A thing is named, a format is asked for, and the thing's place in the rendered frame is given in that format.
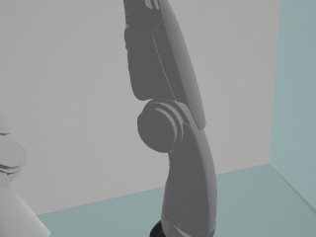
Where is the left robot thigh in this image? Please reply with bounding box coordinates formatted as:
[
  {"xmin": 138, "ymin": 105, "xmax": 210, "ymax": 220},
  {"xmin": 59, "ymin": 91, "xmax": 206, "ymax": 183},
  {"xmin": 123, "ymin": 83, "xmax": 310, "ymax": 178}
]
[{"xmin": 0, "ymin": 135, "xmax": 51, "ymax": 237}]

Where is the right robot shin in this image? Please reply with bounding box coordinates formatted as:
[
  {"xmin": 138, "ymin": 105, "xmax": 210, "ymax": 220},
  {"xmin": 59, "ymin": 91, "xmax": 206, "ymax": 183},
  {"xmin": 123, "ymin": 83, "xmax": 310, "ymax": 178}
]
[{"xmin": 123, "ymin": 0, "xmax": 206, "ymax": 130}]

